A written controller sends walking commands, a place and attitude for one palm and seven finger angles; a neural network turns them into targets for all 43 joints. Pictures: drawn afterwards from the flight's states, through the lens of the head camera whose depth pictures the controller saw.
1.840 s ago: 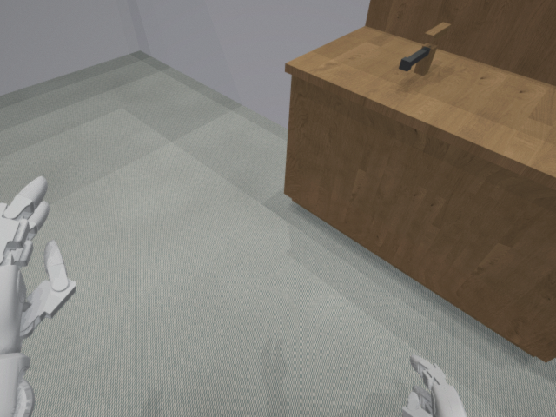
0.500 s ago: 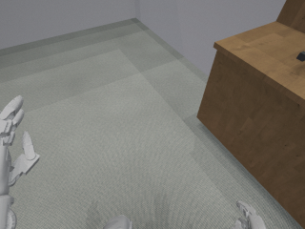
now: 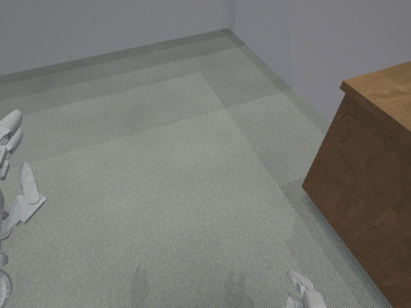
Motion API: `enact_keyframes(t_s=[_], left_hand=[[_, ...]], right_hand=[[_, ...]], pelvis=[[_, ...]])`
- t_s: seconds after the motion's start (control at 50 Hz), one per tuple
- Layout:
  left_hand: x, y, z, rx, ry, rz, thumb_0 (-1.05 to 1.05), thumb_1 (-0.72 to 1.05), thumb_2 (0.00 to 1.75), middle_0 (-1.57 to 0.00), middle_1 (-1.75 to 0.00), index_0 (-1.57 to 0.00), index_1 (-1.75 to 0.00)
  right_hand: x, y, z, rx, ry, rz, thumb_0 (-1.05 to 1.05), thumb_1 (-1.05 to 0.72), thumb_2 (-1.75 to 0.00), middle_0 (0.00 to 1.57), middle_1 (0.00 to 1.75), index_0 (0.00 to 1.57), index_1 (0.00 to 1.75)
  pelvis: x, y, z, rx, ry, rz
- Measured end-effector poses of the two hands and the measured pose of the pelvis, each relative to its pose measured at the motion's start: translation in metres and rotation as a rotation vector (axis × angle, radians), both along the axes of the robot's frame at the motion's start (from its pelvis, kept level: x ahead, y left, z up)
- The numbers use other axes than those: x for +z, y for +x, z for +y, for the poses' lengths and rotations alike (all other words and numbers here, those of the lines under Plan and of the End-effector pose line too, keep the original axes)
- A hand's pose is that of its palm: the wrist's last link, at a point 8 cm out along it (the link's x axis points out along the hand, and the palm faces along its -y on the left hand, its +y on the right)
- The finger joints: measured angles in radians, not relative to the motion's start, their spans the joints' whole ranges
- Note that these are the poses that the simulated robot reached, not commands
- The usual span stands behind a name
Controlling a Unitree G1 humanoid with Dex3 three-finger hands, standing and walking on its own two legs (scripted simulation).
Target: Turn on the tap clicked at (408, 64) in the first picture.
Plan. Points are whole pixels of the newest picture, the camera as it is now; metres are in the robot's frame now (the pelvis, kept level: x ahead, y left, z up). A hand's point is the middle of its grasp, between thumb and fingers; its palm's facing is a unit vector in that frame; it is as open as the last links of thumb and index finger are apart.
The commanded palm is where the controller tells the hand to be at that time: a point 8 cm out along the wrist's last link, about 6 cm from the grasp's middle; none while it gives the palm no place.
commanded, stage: walk to a spot facing it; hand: left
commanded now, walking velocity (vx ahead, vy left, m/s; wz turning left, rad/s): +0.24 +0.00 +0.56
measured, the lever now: out of the picture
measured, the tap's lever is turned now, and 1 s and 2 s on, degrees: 0 0 0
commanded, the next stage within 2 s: turn to face it in 0.08 s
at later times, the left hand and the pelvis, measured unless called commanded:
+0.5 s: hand (59, 131) +0.32 +0.26 +0.21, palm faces +0.45 -0.81 -0.39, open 7.4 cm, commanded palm +0.27 +0.29 +0.20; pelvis +0.11 +0.01 +0.02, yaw +0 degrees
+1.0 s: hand (131, 114) +0.37 +0.15 +0.21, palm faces +0.19 -0.87 -0.46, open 7.4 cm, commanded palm +0.33 +0.21 +0.20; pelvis +0.10 -0.02 +0.02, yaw -15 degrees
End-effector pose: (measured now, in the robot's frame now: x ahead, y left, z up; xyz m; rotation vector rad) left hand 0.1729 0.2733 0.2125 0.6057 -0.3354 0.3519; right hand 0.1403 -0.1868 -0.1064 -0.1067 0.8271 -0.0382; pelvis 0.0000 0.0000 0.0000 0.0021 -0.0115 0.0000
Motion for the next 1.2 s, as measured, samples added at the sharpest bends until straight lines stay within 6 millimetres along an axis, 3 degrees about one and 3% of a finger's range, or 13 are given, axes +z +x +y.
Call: enact_keyframes(t_s=[0.08, 0.16, 0.24, 0.32, 0.4, 0.52, 0.6, 0.66, 0.72, 0.82, 0.92, 1.04, 1.2], left_hand=[[-0.012, 0.015, 0.006, 0.075, -0.080, 0.042, 0.02, 0.89, 0.90, -0.22, -0.31, -0.22, -0.30], [-0.013, 0.029, 0.010, 0.092, -0.101, 0.068, 0.02, 0.89, 0.90, -0.22, -0.31, -0.22, -0.30], [-0.007, 0.041, 0.020, 0.084, -0.090, 0.016, 0.02, 0.89, 0.90, -0.22, -0.31, -0.22, -0.30], [-0.006, 0.060, 0.036, 0.058, -0.064, -0.087, 0.02, 0.89, 0.90, -0.22, -0.31, -0.22, -0.30], [-0.003, 0.087, 0.044, 0.054, -0.076, -0.107, 0.02, 0.89, 0.90, -0.21, -0.31, -0.21, -0.30], [0.010, 0.113, 0.015, -0.010, -0.083, -0.059, 0.02, 0.89, 0.90, -0.21, -0.31, -0.21, -0.30], [0.007, 0.128, -0.009, -0.033, -0.029, 0.004, 0.02, 0.89, 0.90, -0.21, -0.31, -0.21, -0.30], [-0.002, 0.141, -0.027, -0.039, -0.009, 0.026, 0.02, 0.89, 0.90, -0.21, -0.31, -0.21, -0.30], [-0.010, 0.151, -0.043, -0.058, -0.059, 0.060, 0.02, 0.89, 0.90, -0.21, -0.31, -0.21, -0.30], [-0.006, 0.159, -0.068, -0.163, -0.065, 0.088, 0.02, 0.89, 0.90, -0.22, -0.31, -0.22, -0.30], [0.009, 0.163, -0.077, -0.251, -0.025, 0.042, 0.02, 0.89, 0.90, -0.22, -0.31, -0.22, -0.30], [0.010, 0.165, -0.072, -0.294, -0.059, -0.019, 0.02, 0.89, 0.90, -0.22, -0.31, -0.22, -0.30], [-0.005, 0.165, -0.082, -0.352, -0.093, 0.017, 0.02, 0.89, 0.90, -0.21, -0.31, -0.21, -0.30]], right_hand=[[-0.001, 0.022, -0.031, 0.023, -0.078, 0.072, 0.01, -0.90, -0.90, 0.21, 0.30, 0.21, 0.30], [0.021, 0.051, -0.056, 0.011, -0.168, 0.069, 0.02, -0.90, -0.90, 0.21, 0.30, 0.21, 0.30], [0.044, 0.087, -0.064, 0.017, -0.254, 0.018, 0.02, -0.91, -0.90, 0.20, 0.30, 0.20, 0.30], [0.051, 0.127, -0.053, -0.015, -0.283, -0.083, 0.01, -0.91, -0.90, 0.20, 0.30, 0.20, 0.30], [0.056, 0.154, -0.021, 0.002, -0.186, -0.138, 0.01, -0.91, -0.90, 0.20, 0.30, 0.20, 0.30], [0.060, 0.166, 0.015, 0.053, -0.016, -0.200, 0.01, -0.90, -0.90, 0.20, 0.30, 0.20, 0.30], [0.043, 0.162, 0.007, 0.039, 0.051, -0.190, 0.01, -0.90, -0.90, 0.21, 0.30, 0.21, 0.30], [0.020, 0.155, -0.016, 0.014, 0.054, -0.151, 0.01, -0.90, -0.90, 0.21, 0.30, 0.21, 0.30], [0.010, 0.138, -0.048, -0.042, 0.010, -0.073, 0.01, -0.90, -0.90, 0.21, 0.30, 0.21, 0.30], [0.019, 0.097, -0.099, -0.182, -0.086, -0.004, 0.01, -0.91, -0.90, 0.21, 0.30, 0.21, 0.30], [0.036, 0.056, -0.130, -0.290, -0.165, 0.019, 0.01, -0.91, -0.90, 0.20, 0.30, 0.20, 0.30], [0.049, 0.023, -0.132, -0.356, -0.202, 0.010, 0.01, -0.91, -0.90, 0.20, 0.30, 0.20, 0.30], [0.043, -0.004, -0.092, -0.425, -0.102, -0.058, 0.01, -0.91, -0.90, 0.20, 0.30, 0.20, 0.30]], pelvis=[[0.008, 0.020, -0.002, 0.040, 0.009, -0.009], [0.017, 0.042, -0.002, 0.078, 0.024, 0.000], [0.016, 0.065, 0.005, 0.099, 0.025, 0.010], [0.001, 0.084, 0.019, 0.073, 0.011, -0.004], [0.007, 0.096, 0.018, 0.050, -0.002, -0.011], [0.017, 0.112, 0.009, -0.011, -0.019, 0.000], [0.011, 0.120, -0.007, -0.051, -0.006, -0.005], [0.000, 0.121, -0.019, -0.070, -0.005, -0.016], [0.002, 0.117, -0.024, -0.111, 0.020, -0.015], [0.010, 0.111, -0.028, -0.164, 0.037, -0.004], [0.015, 0.106, -0.028, -0.223, 0.050, 0.018], [0.014, 0.097, -0.017, -0.288, 0.046, 0.029], [0.011, 0.078, -0.009, -0.403, 0.014, -0.014]])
